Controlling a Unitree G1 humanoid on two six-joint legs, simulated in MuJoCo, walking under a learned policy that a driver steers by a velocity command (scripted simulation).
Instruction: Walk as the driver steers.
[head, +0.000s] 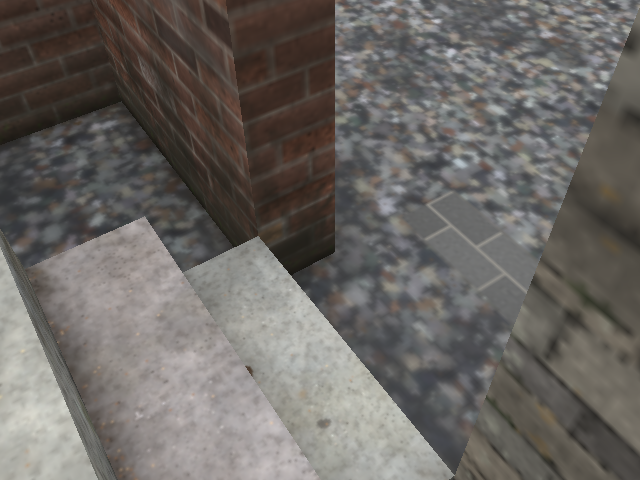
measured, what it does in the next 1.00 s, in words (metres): stands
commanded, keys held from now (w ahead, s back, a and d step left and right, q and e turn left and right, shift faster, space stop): w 1.00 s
